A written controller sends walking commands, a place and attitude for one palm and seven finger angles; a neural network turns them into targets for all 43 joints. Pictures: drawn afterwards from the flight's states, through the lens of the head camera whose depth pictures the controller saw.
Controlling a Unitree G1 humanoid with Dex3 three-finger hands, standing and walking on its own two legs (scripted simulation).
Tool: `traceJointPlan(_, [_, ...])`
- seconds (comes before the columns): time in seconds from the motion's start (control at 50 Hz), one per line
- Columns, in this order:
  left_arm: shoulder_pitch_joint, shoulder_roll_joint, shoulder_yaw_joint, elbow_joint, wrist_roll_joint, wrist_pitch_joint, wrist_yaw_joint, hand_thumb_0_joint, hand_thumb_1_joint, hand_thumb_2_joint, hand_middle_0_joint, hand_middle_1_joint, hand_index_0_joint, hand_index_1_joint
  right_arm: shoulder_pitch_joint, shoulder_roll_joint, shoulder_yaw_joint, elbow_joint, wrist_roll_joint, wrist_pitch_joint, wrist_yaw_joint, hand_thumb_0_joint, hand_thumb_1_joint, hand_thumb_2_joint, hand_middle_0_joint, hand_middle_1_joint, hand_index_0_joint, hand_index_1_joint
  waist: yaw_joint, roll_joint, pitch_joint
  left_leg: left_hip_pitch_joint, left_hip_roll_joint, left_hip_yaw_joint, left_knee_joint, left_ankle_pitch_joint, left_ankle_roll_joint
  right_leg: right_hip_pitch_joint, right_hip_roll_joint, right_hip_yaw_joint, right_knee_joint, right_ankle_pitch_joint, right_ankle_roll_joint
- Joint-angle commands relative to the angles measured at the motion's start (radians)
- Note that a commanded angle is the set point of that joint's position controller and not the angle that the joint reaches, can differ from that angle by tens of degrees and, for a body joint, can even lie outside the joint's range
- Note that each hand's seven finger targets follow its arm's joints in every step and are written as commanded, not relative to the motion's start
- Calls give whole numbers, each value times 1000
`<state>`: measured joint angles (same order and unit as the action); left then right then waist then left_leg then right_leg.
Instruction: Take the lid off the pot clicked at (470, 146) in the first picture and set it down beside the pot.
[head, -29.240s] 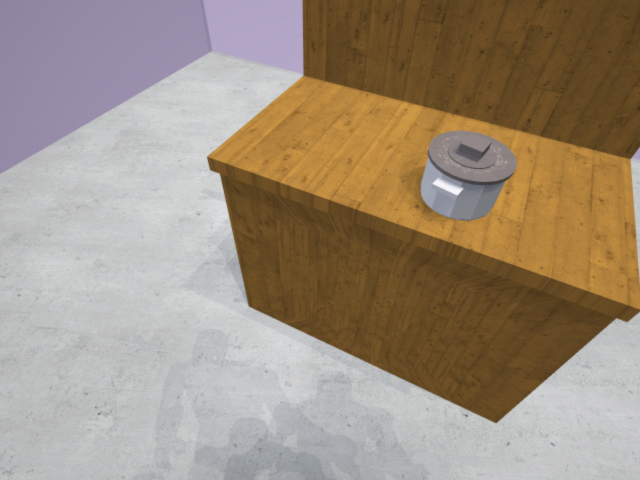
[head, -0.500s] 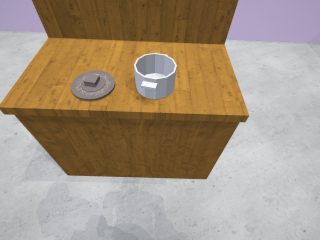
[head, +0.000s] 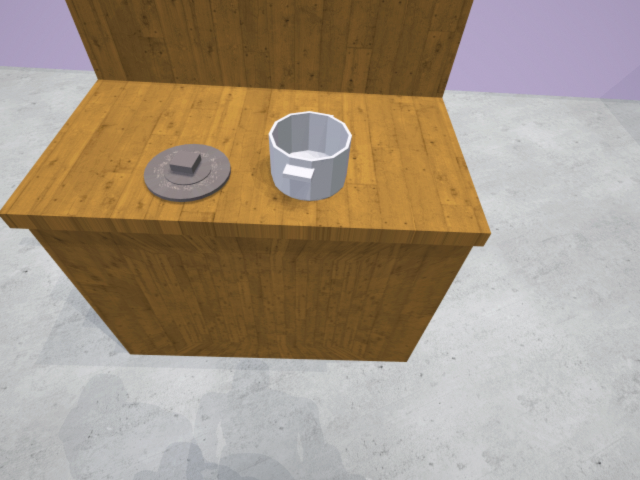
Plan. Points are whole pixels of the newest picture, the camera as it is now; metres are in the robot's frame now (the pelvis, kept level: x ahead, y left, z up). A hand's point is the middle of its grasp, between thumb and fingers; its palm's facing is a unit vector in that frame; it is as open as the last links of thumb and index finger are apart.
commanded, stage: let the arm hang, fingers relaxed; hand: left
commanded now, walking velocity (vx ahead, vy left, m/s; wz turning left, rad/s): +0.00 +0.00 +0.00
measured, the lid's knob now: (185, 162) +0.67 +0.29 -0.03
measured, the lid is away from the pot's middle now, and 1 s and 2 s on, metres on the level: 0.25 0.25 0.25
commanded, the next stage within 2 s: look to check the result in 0.80 s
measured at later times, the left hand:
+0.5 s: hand out of the picture -0.01 +0.18 -0.18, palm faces +0.03 -0.98 -0.18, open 7.3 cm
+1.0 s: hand out of the picture -0.01 +0.18 -0.18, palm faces +0.03 -0.98 -0.18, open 7.3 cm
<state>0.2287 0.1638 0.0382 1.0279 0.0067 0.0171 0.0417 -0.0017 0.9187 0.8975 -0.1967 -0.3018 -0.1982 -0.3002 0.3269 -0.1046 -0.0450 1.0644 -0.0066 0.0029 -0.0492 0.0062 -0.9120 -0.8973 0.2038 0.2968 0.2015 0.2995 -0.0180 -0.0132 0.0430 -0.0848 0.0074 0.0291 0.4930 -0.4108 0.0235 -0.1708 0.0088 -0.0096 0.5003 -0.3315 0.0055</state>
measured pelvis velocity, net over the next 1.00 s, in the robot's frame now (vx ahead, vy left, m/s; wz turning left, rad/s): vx -0.02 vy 0.01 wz -0.01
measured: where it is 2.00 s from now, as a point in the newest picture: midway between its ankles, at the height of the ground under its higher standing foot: outside the picture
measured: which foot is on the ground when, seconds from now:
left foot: down 0.00-1.00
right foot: down 0.00-1.00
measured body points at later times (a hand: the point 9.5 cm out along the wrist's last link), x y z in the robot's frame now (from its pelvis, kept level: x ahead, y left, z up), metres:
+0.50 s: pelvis -0.01 +0.01 +0.00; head +0.01 +0.02 +0.45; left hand -0.01 +0.23 -0.16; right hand -0.04 -0.20 -0.15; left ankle -0.09 +0.10 -0.73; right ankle -0.04 -0.13 -0.73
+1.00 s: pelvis -0.02 +0.01 +0.00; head +0.00 +0.03 +0.45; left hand -0.01 +0.24 -0.16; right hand -0.05 -0.19 -0.15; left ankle -0.09 +0.10 -0.73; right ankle -0.04 -0.13 -0.73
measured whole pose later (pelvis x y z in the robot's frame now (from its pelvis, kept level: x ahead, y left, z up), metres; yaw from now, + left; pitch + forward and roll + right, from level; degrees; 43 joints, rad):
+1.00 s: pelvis -0.02 +0.01 +0.00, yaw -1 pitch +0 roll -1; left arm 0.27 0.15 0.03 1.10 0.01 0.01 0.05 0.01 0.93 0.90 -0.20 -0.30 -0.20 -0.30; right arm 0.33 -0.09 -0.03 1.10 0.00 -0.01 -0.05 0.00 -0.91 -0.90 0.20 0.30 0.20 0.30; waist -0.01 -0.01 0.05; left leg -0.09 -0.02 0.05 0.46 -0.37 0.05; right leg -0.18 -0.02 0.01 0.47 -0.28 0.03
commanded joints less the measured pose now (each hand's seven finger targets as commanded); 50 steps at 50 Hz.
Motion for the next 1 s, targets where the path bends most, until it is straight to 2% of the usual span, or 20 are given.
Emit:
traceJointPlan(0.0, [46, 73, 6, -35, -2, -22, 5, 0, 900, 900, -200, -300, -200, -300, 97, -105, -17, -22, -2, -13, -6, 0, -900, -900, 200, 300, 200, 300, 0, 28, 5, -48, 97, -56, -66, 462, 28, 32, -82, 46, -46, 406, -58])
traceJointPlan(0.06, [49, 67, 3, -27, -2, -20, 4, 0, 900, 900, -200, -300, -200, -300, 108, -100, -14, -10, -1, -14, -7, 0, -900, -900, 200, 300, 200, 300, -1, 46, 16, -48, 103, -63, -84, 455, 33, 22, -74, 40, -46, 370, -54])
traceJointPlan(0.12, [65, 63, 0, -13, -2, -23, 4, 0, 900, 900, -200, -300, -200, -300, 106, -101, -13, -7, 0, -17, -6, 0, -900, -900, 200, 300, 200, 300, 1, 30, 7, -40, 101, -60, -81, 464, 34, 23, -76, 41, -52, 377, -50])
traceJointPlan(0.16, [64, 57, -1, -9, -2, -20, 4, 0, 900, 900, -200, -300, -200, -300, 113, -96, -10, -3, 0, -16, -7, 0, -900, -900, 200, 300, 200, 300, 0, 50, 23, -56, 103, -64, -98, 431, 37, 17, -72, 38, -54, 341, -47])
traceJointPlan(0.24, [70, 53, -3, 3, 0, -21, 5, 0, 900, 900, -200, -300, -200, -300, 120, -89, -9, 3, 2, -18, -9, 0, -900, -900, 200, 300, 200, 300, -1, 42, 29, -51, 104, -67, -104, 450, 39, 9, -70, 32, -51, 337, -45])
traceJointPlan(0.32, [89, 50, -4, 18, -2, -25, 6, 0, 900, 900, -200, -300, -200, -300, 120, -92, -8, 7, 2, -22, -9, 0, -900, -900, 200, 300, 200, 300, 2, 25, 2, -31, 100, -61, -89, 486, 37, 20, -79, 38, -52, 383, -45])
traceJointPlan(0.36, [87, 50, -6, 20, -1, -23, 6, 0, 900, 900, -200, -300, -200, -300, 119, -84, -7, 12, 2, -19, -8, 0, -900, -900, 200, 300, 200, 300, 0, 43, 27, -49, 98, -60, -100, 443, 37, 7, -78, 40, -58, 354, -43])
traceJointPlan(0.42, [93, 45, -5, 24, -2, -24, 7, 0, 900, 900, -200, -300, -200, -300, 117, -85, -7, 12, 1, -20, -9, 0, -900, -900, 200, 300, 200, 300, 1, 32, 20, -41, 98, -60, -95, 469, 37, 9, -78, 43, -55, 373, -43])
traceJointPlan(0.44, [86, 47, -6, 23, 0, -22, 7, 0, 900, 900, -200, -300, -200, -300, 120, -81, -7, 14, 3, -18, -8, 0, -900, -900, 200, 300, 200, 300, -2, 38, 39, -54, 99, -62, -106, 434, 38, -1, -76, 37, -58, 339, -41])
traceJointPlan(0.52, [99, 46, -5, 29, -1, -26, 6, 0, 900, 900, -200, -300, -200, -300, 115, -84, -6, 15, 2, -23, -8, 0, -900, -900, 200, 300, 200, 300, 3, 33, 10, -40, 96, -59, -92, 471, 37, 19, -81, 46, -58, 383, -43])
traceJointPlan(0.54, [97, 48, -5, 29, -1, -25, 8, 0, 900, 900, -200, -300, -200, -300, 113, -78, -8, 13, 4, -19, -8, 0, -900, -900, 200, 300, 200, 300, 1, 16, 26, -50, 96, -57, -97, 432, 35, 9, -81, 45, -63, 361, -42])
traceJointPlan(0.62, [99, 43, -4, 31, -2, -26, 8, 0, 900, 900, -200, -300, -200, -300, 116, -85, -7, 17, 2, -23, -10, 0, -900, -900, 200, 300, 200, 300, 0, 42, 11, -35, 98, -57, -94, 494, 35, 12, -81, 42, -51, 391, -42])
traceJointPlan(0.66, [92, 44, -5, 30, 0, -23, 7, 0, 900, 900, -200, -300, -200, -300, 116, -79, -6, 19, 2, -20, -9, 0, -900, -900, 200, 300, 200, 300, 1, 42, 40, -55, 99, -61, -106, 454, 37, 2, -77, 40, -57, 352, -39])
traceJointPlan(0.72, [100, 43, -5, 35, -1, -25, 7, 0, 900, 900, -200, -300, -200, -300, 109, -83, -6, 19, 2, -22, -9, 0, -900, -900, 200, 300, 200, 300, 3, 24, 18, -39, 96, -60, -98, 469, 36, 11, -82, 46, -57, 379, -41])
traceJointPlan(0.74, [97, 43, -5, 32, 0, -24, 9, 0, 900, 900, -200, -300, -200, -300, 112, -78, -7, 20, 3, -20, -9, 0, -900, -900, 200, 300, 200, 300, 0, 36, 34, -50, 95, -59, -105, 442, 36, 3, -81, 43, -61, 355, -40])
traceJointPlan(0.82, [102, 45, -4, 36, -1, -26, 8, 0, 900, 900, -200, -300, -200, -300, 110, -81, -6, 22, 2, -23, -8, 0, -900, -900, 200, 300, 200, 300, 3, 33, 14, -40, 95, -60, -100, 470, 36, 15, -84, 45, -59, 378, -40])
traceJointPlan(0.84, [94, 45, -4, 34, 0, -25, 9, 0, 900, 900, -200, -300, -200, -300, 114, -75, -6, 24, 4, -21, -8, 0, -900, -900, 200, 300, 200, 300, -1, 19, 32, -51, 95, -61, -107, 446, 36, 9, -81, 40, -60, 359, -40])
traceJointPlan(0.86, [95, 43, -5, 34, -1, -24, 7, 0, 900, 900, -200, -300, -200, -300, 114, -81, -5, 23, 2, -21, -8, 0, -900, -900, 200, 300, 200, 300, 2, 34, 30, -52, 96, -63, -110, 440, 37, 9, -81, 42, -61, 350, -38])
traceJointPlan(0.9, [98, 45, -3, 36, -1, -26, 8, 0, 900, 900, -200, -300, -200, -300, 112, -80, -5, 24, 3, -23, -8, 0, -900, -900, 200, 300, 200, 300, 2, 28, 18, -45, 94, -62, -102, 465, 36, 19, -84, 41, -60, 372, -39])
traceJointPlan(0.98, [97, 42, -5, 36, -1, -23, 8, 0, 900, 900, -200, -300, -200, -300, 113, -77, -4, 26, 2, -21, -8, 0, -900, -900, 200, 300, 200, 300, 3, 33, 40, -62, 95, -67, -113, 438, 38, 10, -81, 41, -62, 346, -38])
